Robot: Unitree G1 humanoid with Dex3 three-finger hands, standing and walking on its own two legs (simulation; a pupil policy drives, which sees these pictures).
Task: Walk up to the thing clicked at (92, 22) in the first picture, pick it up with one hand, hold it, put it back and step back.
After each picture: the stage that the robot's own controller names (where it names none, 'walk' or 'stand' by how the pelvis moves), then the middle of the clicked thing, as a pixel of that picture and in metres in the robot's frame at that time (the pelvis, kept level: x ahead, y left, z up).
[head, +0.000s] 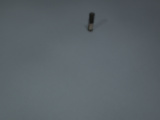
stand; (91, 22) +1.69 -0.15 -0.65
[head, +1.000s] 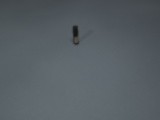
walk; (75, 35) +1.57 +0.17 -0.62
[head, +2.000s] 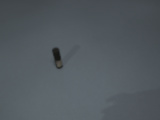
walk; (57, 58) +1.04 +0.30 -0.65
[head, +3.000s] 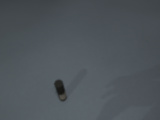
walk; (61, 91) +0.67 +0.23 -0.65
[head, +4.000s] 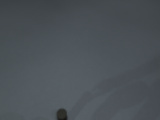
walk; out of the picture +0.43 +0.13 -0.64
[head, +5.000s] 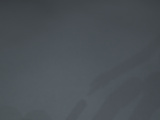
stand; out of the picture +0.36 +0.14 -0.65
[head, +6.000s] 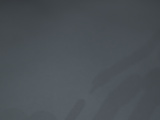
stand; out of the picture +0.36 +0.16 -0.66
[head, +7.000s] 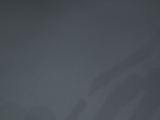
stand; out of the picture +0.35 +0.15 -0.66
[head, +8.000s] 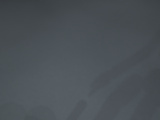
stand; out of the picture +0.35 +0.15 -0.66
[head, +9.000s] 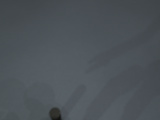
go down; (56, 117) +0.37 +0.14 -0.64
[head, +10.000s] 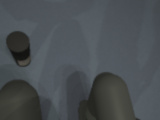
go down; (21, 52) +0.45 +0.17 -0.23
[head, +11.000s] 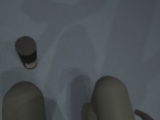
close in; (28, 55) +0.45 +0.16 -0.25
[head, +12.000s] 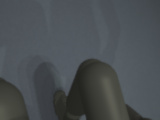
close in; out of the picture +0.44 +0.21 -0.17
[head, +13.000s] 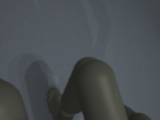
lift; out of the picture +0.43 +0.21 -0.17
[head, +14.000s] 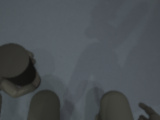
lift; (23, 73) +0.33 +0.18 +0.00
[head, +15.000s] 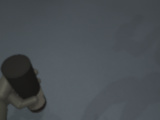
hold; (28, 88) +0.30 +0.17 +0.04
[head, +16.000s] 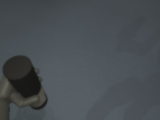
hold; (30, 87) +0.31 +0.17 +0.04
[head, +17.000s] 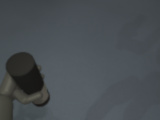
crouch; (32, 84) +0.32 +0.16 +0.05
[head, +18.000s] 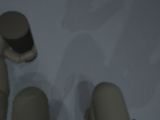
crouch; (22, 42) +0.45 +0.16 -0.05
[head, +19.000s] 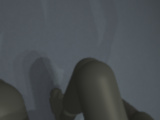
lower; out of the picture +0.45 +0.24 -0.18
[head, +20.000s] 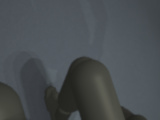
lower; out of the picture +0.45 +0.24 -0.18
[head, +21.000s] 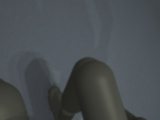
lower; out of the picture +0.44 +0.23 -0.17
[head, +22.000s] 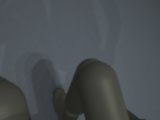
lower; out of the picture +0.44 +0.22 -0.16
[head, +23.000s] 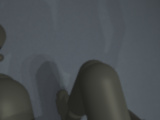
loosen; out of the picture +0.41 +0.19 -0.16
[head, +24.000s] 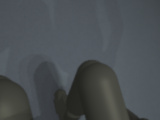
withdraw; out of the picture +0.43 +0.21 -0.18
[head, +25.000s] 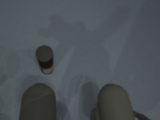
walk; (46, 62) +0.45 +0.15 -0.30
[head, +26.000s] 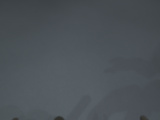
stand; out of the picture +0.37 +0.11 -0.59
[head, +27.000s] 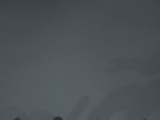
stand; out of the picture +0.37 +0.12 -0.60
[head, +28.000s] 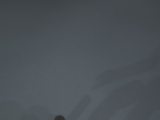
stand; out of the picture +0.37 +0.12 -0.62
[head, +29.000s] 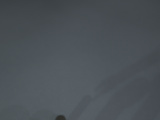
walk; out of the picture +0.39 +0.13 -0.65
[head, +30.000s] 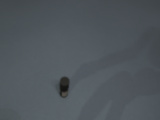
walk; (64, 88) +0.57 +0.06 -0.64
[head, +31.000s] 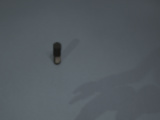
walk; (57, 54) +0.90 +0.17 -0.64
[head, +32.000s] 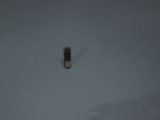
stand; (67, 58) +1.02 +0.12 -0.64
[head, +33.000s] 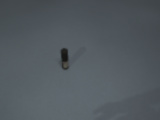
stand; (64, 59) +1.03 +0.15 -0.66
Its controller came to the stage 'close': yes
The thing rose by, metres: 0.69
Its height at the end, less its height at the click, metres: +0.00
